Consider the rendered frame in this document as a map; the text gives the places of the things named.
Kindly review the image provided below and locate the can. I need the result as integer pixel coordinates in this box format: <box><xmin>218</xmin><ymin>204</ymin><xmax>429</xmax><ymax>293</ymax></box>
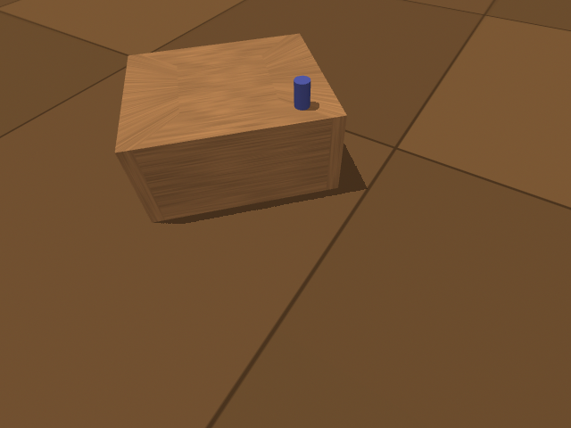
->
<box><xmin>294</xmin><ymin>76</ymin><xmax>310</xmax><ymax>111</ymax></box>

